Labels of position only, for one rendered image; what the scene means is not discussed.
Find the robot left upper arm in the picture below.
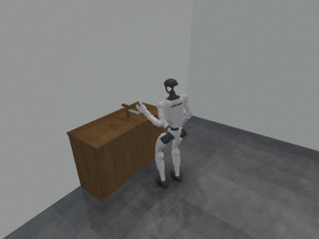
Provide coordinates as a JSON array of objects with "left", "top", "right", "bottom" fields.
[{"left": 157, "top": 100, "right": 166, "bottom": 127}]

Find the robot left hand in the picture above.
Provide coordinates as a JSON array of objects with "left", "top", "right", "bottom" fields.
[{"left": 136, "top": 101, "right": 147, "bottom": 114}]

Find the robot left forearm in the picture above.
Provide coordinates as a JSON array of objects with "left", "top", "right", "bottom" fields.
[{"left": 144, "top": 111, "right": 161, "bottom": 126}]

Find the tap lever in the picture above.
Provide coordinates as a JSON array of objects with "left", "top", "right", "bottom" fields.
[{"left": 129, "top": 110, "right": 140, "bottom": 115}]

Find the right robot shin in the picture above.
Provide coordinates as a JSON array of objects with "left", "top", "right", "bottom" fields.
[{"left": 171, "top": 150, "right": 180, "bottom": 176}]

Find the robot right thigh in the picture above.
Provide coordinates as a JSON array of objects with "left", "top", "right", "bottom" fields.
[{"left": 171, "top": 127, "right": 187, "bottom": 156}]

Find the counter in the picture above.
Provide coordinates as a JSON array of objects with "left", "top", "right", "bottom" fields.
[{"left": 67, "top": 102, "right": 164, "bottom": 202}]

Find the robot right forearm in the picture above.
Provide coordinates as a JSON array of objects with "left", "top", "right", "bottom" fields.
[{"left": 182, "top": 116, "right": 191, "bottom": 123}]

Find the robot right upper arm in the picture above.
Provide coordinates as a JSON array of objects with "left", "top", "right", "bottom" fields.
[{"left": 180, "top": 95, "right": 192, "bottom": 118}]

